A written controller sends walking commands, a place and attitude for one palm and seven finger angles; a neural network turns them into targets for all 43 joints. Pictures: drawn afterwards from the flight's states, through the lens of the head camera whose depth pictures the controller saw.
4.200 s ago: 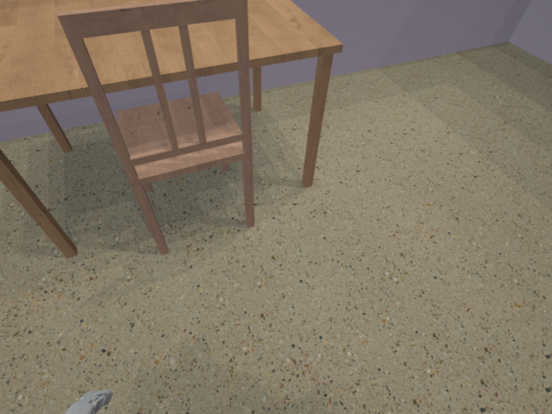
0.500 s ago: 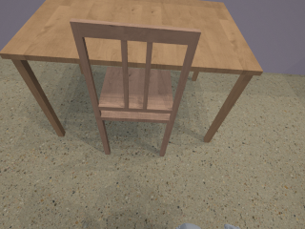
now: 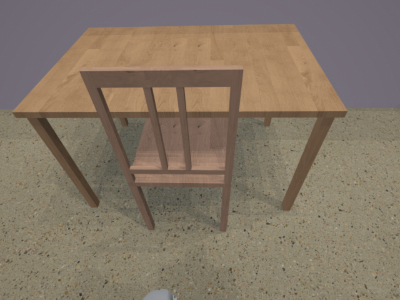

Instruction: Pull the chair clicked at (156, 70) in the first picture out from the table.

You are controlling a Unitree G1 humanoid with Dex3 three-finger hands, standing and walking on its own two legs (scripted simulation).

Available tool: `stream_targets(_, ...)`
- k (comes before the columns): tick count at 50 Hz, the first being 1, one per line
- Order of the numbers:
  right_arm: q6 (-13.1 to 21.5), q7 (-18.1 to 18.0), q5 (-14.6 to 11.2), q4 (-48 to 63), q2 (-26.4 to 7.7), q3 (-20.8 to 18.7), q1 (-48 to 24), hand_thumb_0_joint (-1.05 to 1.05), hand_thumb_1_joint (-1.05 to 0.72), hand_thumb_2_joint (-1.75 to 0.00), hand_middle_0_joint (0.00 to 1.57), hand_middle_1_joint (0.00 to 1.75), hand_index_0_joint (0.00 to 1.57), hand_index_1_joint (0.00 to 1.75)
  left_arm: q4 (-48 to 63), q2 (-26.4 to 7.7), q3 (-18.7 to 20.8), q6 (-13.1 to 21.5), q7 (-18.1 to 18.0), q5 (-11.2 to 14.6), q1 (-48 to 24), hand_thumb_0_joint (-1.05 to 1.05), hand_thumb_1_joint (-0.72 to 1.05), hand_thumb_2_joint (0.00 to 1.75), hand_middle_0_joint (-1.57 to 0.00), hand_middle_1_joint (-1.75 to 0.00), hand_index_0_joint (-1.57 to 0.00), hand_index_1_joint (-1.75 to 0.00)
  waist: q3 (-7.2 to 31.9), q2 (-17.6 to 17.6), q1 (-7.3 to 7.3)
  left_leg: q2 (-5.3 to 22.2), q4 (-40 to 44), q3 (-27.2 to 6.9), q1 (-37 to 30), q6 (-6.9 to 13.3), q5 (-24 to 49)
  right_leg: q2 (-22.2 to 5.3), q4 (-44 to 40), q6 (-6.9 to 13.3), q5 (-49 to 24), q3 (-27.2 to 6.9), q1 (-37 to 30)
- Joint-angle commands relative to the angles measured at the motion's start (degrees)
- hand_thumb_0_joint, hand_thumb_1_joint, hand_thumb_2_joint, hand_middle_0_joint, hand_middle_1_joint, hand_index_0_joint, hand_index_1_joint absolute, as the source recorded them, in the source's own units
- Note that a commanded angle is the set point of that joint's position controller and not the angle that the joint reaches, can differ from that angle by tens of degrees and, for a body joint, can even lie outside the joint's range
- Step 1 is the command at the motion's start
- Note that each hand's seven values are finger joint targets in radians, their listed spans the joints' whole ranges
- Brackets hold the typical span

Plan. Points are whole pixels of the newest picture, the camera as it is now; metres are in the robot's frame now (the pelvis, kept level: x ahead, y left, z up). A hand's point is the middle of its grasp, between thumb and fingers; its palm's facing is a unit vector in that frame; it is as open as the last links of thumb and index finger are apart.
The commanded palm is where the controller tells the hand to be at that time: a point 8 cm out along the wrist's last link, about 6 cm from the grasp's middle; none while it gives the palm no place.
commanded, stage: take the last steps up to it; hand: left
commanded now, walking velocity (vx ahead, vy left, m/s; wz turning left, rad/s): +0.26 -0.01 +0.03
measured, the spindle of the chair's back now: (157, 133) +0.62 +0.18 -0.07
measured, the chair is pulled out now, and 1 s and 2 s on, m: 0.00 0.00 0.00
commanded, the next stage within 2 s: come to a stop and stand still in 0.32 s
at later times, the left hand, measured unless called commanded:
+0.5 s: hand out of the picture +0.16 +0.21 -0.19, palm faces +0.07 -0.99 -0.15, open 7.4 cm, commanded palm none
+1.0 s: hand (127, 276) +0.22 +0.21 -0.18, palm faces +0.04 -0.97 -0.24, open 7.3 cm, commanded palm none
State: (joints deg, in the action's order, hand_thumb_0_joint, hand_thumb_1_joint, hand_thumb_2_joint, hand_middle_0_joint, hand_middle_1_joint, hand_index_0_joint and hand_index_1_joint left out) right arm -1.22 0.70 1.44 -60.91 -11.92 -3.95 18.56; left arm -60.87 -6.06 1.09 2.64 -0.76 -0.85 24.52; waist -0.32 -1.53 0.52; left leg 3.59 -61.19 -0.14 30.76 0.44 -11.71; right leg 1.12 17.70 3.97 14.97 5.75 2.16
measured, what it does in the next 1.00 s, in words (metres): walks ahead: left foot, then right foot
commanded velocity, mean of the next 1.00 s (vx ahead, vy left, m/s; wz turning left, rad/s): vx -0.01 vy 0.01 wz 0.00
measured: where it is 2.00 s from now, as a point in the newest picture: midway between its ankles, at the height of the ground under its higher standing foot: outside the picture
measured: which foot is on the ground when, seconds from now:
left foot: up 0.00-0.26, down 0.28-0.74, up 0.76-1.00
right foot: down 0.00-0.30, up 0.32-0.70, down 0.72-1.00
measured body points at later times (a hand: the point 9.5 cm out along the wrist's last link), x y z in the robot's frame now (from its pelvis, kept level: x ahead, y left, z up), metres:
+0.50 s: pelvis +0.15 +0.04 -0.01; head +0.16 +0.08 +0.44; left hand +0.15 +0.27 -0.18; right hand +0.23 -0.19 -0.14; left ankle +0.14 +0.12 -0.75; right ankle +0.13 -0.10 -0.68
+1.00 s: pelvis +0.16 +0.02 -0.01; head +0.20 +0.01 +0.43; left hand +0.22 +0.26 -0.16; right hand +0.18 -0.21 -0.18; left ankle +0.11 +0.15 -0.71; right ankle +0.22 -0.10 -0.75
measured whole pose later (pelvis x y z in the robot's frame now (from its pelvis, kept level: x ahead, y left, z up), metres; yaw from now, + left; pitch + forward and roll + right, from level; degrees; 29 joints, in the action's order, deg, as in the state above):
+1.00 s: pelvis +0.16 +0.02 -0.01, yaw +0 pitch -1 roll +1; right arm -3.4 -1.3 0.0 -60.2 -9.3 -3.2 13.7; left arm -57.6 -8.9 2.5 -1.5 -2.6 -1.8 10.6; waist -5.1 -0.7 -0.5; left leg 0.5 -50.2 0.4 17.8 -2.3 -28.3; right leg -3.1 29.1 0.4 9.8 3.6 18.7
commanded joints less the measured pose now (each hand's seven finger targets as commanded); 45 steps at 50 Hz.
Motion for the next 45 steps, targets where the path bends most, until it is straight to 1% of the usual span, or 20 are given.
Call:
stream_targets(1, 1.72, 0.03, 0.05, 4.29, -0.71, -0.02, -5.89, 0.0, -0.9, -0.9, 0.2, 0.3, 0.2, 0.3, 0.19, -6.89, 1.36, 2.21, -0.6, -0.2, 5.31, 0.0, 0.9, 0.9, -0.2, -0.3, -0.2, -0.3, -6.94, 7.06, -1.46, 0.88, 3.14, 1.64, 8.08, -0.6, 0.9, -14.12, -8.54, 4.66, -16.42, -9.89, -0.3)
stream_targets(8, 3.13, 0.06, -0.4, 4.68, 1.63, 1.22, -12.32, 0.0, -0.9, -0.9, 0.2, 0.3, 0.2, 0.3, -3.94, -7.13, 1.19, 1.73, -1.36, -0.66, 8.62, 0.0, 0.9, 0.9, -0.2, -0.3, -0.2, -0.3, -5.64, 7.73, -3.06, -1.16, 18.39, 5.5, 1.78, 1.26, -4.58, -14.75, -2.44, 5.69, -37.49, -8.38, -4.88)
stream_targets(10, 3.82, -0.41, -0.48, 3.44, 1.69, 1.36, -8.79, 0.0, -0.9, -0.9, 0.2, 0.3, 0.2, 0.3, -4.15, -8.03, 1.49, 1.6, -1.35, -0.71, 7.29, 0.0, 0.9, 0.9, -0.2, -0.3, -0.2, -0.3, -4.19, 9.12, -1.28, -3.51, 23.64, 7.03, -5.99, 2.57, -4.92, -13.81, 2.91, 4.91, -46.66, -6.68, -3.75)
stream_targets(12, 4.5, -1.42, -0.26, 0.1, 0.26, 1.16, 1.0, 0.0, -0.9, -0.9, 0.2, 0.3, 0.2, 0.3, -4.37, -7.76, 1.5, 1.59, -1.28, -0.06, 5.54, 0.0, 0.9, 0.9, -0.2, -0.3, -0.2, -0.3, 0.95, 7.79, 3.09, -5.63, 32.98, 7.15, -20.6, 3.69, 3.94, -10.65, 15.55, 2.3, -49.1, -4.55, -1.03)
stream_targets(13, 4.97, -2.04, 0.12, -1.38, -3.12, 0.47, 7.46, 0.0, -0.9, -0.9, 0.2, 0.3, 0.2, 0.3, -3.86, -7.02, 1.46, 1.64, -1.1, 0.49, 5.56, 0.0, 0.9, 0.9, -0.2, -0.3, -0.2, -0.3, 6.22, 4.66, 5.55, 1.16, 32.89, 0.85, -33.05, 5.9, 15.89, -7.65, 26.59, 0.36, -36.13, -3.38, 6.8)
stream_targets(14, 5.31, -2.57, 0.54, -1.71, -8.24, -0.46, 11.15, 0.0, -0.9, -0.9, 0.2, 0.3, 0.2, 0.3, -3.07, -3.61, 0.87, 1.69, -0.92, 1.33, 7.48, 0.0, 0.9, 0.9, -0.2, -0.3, -0.2, -0.3, 11.43, -7.83, 4.94, 16.92, 34.31, -18.21, -44.91, 13.23, 35.8, -0.91, 42.85, -1.74, 1.67, -0.1, 22.18)
stream_targets(15, 4.5, -2.95, -0.79, -1.29, -9.25, -0.4, 11.08, 0.0, -0.9, -0.9, 0.2, 0.3, 0.2, 0.3, -2.1, -4.23, 0.8, 1.31, -1.34, 0.9, 6.85, 0.0, 0.9, 0.9, -0.2, -0.3, -0.2, -0.3, 11.79, -6.74, 3.7, 21.92, 38.67, -22.72, -41.96, 17.34, 41.71, -0.23, 52.39, -1.11, 19.7, -4.42, 24.64)
stream_targets(18, 5.39, -3.3, -0.62, 0.37, -1.95, 1.32, 0.64, 0.0, -0.9, -0.9, 0.2, 0.3, 0.2, 0.3, -2.07, -3.85, 1.84, -0.02, -0.77, -0.03, 0.02, 0.0, 0.9, 0.9, -0.2, -0.3, -0.2, -0.3, -2.96, -2.1, 0.49, 15.64, 44.9, -10.99, -24.18, 13.85, 30.89, -5.7, 53.33, -2.4, 10.51, -7.12, 27.16)
stream_targets(22, 5.84, -3.01, -0.62, 1.25, -0.11, 1.75, -2.36, 0.0, -0.9, -0.9, 0.2, 0.3, 0.2, 0.3, -2.19, -1.76, 1.74, -2.08, -0.42, -0.53, 2.31, 0.0, 0.9, 0.9, -0.2, -0.3, -0.2, -0.3, -3.03, -3.56, -3.02, 10.11, 46.47, -0.41, -17.24, 10.12, 34.62, -5.81, 44.26, -4.19, 4.44, -5.03, 21.56)
stream_targets(25, 5.29, -3.3, -0.62, 1.96, -0.59, 2.31, -3.78, 0.0, -0.9, -0.9, 0.2, 0.3, 0.2, 0.3, -1.44, -1.67, 1.24, -2.84, -1.08, -0.46, 0.77, 0.0, 0.9, 0.9, -0.2, -0.3, -0.2, -0.3, -2.03, -4.87, -3.37, 9.3, 44.11, 2.17, -18.29, 8.04, 45.29, -5.25, 34.09, -5.11, 0.74, -4.53, 18.14)
stream_targets(27, 4.41, -3.39, -0.4, 1.67, -1.71, 2.14, -3.5, 0.0, -0.9, -0.9, 0.2, 0.3, 0.2, 0.3, -0.42, -3.01, 1.13, -3.2, -1.33, -0.47, -2.13, 0.0, 0.9, 0.9, -0.2, -0.3, -0.2, -0.3, -1.96, -6.23, -2.28, 9.67, 42.38, 1.7, -21.0, 7.18, 47.14, -4.43, 28.28, -5.22, 0.35, -3.49, 17.19)
stream_targets(30, 2.99, -3.75, -0.45, 1.28, -2.71, 1.42, -2.32, 0.0, -0.9, -0.9, 0.2, 0.3, 0.2, 0.3, 1.69, -5.42, 1.43, -3.68, -1.49, -0.44, -6.9, 0.0, 0.9, 0.9, -0.2, -0.3, -0.2, -0.3, -3.72, -7.6, -0.49, 10.93, 40.44, -0.58, -22.96, 6.96, 47.24, -4.07, 22.33, -4.88, 2.48, -2.88, 16.42)
stream_targets(33, 1.71, -3.83, -0.52, 1.76, -3.63, 0.65, -2.73, 0.0, -0.9, -0.9, 0.2, 0.3, 0.2, 0.3, 2.8, -6.87, 2.07, -3.99, -1.53, -0.51, -6.85, 0.0, 0.9, 0.9, -0.2, -0.3, -0.2, -0.3, -3.9, -7.0, -1.38, 9.98, 37.6, -0.72, -23.84, 5.76, 42.03, -3.98, 16.51, -4.46, -1.76, -2.59, 14.35)
stream_targets(35, 1.22, -3.67, -0.84, 1.94, -3.38, 0.46, -2.77, 0.0, -0.9, -0.9, 0.2, 0.3, 0.2, 0.3, 2.64, -9.06, 2.58, -3.34, -1.52, -0.54, -4.79, 0.0, 0.9, 0.9, -0.2, -0.3, -0.2, -0.3, -2.57, -3.75, -2.68, 7.63, 32.26, -0.51, -21.92, 3.22, 31.91, -5.63, 9.05, -3.83, -15.2, -4.76, 9.11)
stream_targets(36, 0.97, -3.56, -1.13, 2.42, -2.15, 0.26, -1.65, 0.0, -0.9, -0.9, 0.2, 0.3, 0.2, 0.3, 2.61, -11.2, 3.03, -2.76, -1.79, -0.87, -3.45, 0.0, 0.9, 0.9, -0.2, -0.3, -0.2, -0.3, 0.64, 2.2, -2.45, 3.0, 26.81, 1.37, -18.97, 0.67, 19.03, -10.82, 9.91, -1.25, -37.03, -12.03, 5.02)
stream_targets(37, 0.3, -3.32, -1.64, 2.39, -0.49, 0.19, 1.03, 0.0, -0.9, -0.9, 0.2, 0.3, 0.2, 0.3, 2.71, -13.84, 3.23, -2.33, -1.93, -0.91, -4.46, 0.0, 0.9, 0.9, -0.2, -0.3, -0.2, -0.3, 3.45, 8.46, -0.77, -1.39, 21.89, 3.93, -15.72, -1.47, -3.06, -19.8, 9.81, 3.76, -54.74, -18.2, 2.34)
stream_targets(38, -0.47, -3.33, -1.78, 2.6, 0.23, 0.14, 1.25, 0.0, -0.9, -0.9, 0.2, 0.3, 0.2, 0.3, 2.82, -14.42, 3.03, -2.25, -1.82, -0.53, -4.4, 0.0, 0.9, 0.9, -0.2, -0.3, -0.2, -0.3, 4.7, 9.69, -1.1, -3.42, 15.61, 2.91, -14.82, -2.2, -21.23, -24.13, 6.96, 8.33, -60.09, -18.66, 2.52)
stream_targets(40, -1.5, -3.29, -1.69, 2.8, -0.01, 0.08, -0.46, 0.0, -0.9, -0.9, 0.2, 0.3, 0.2, 0.3, 3.38, -13.67, 3.15, -2.29, -2.29, -0.6, -6.76, 0.0, 0.9, 0.9, -0.2, -0.3, -0.2, -0.3, 5.53, 13.83, -1.73, -3.13, 5.88, -0.7, -13.19, -2.28, -24.72, -22.87, 4.87, 11.08, -53.05, -18.74, 4.38)
stream_targets(43, -1.75, -2.71, -1.44, 2.23, 0.02, -0.04, -0.43, 0.0, -0.9, -0.9, 0.2, 0.3, 0.2, 0.3, 4.97, -13.04, 3.37, -2.78, -2.55, -0.74, -10.39, 0.0, 0.9, 0.9, -0.2, -0.3, -0.2, -0.3, 4.37, 8.59, -0.96, -3.14, 2.56, -1.02, -11.03, -2.84, -19.91, -19.36, 5.1, 9.32, -43.51, -14.55, 6.76)
stream_targets(45, -1.94, -2.24, -1.44, 2.01, 0.59, -0.03, 0.09, 0.0, -0.9, -0.9, 0.2, 0.3, 0.2, 0.3, 5.36, -13.21, 3.64, -3.02, -2.47, -0.81, -11.01, 0.0, 0.9, 0.9, -0.2, -0.3, -0.2, -0.3, 5.31, 8.32, -1.12, -3.24, 4.95, 0.17, -11.71, -3.16, -17.24, -18.21, 3.37, 7.98, -33.59, -13.12, 7.65)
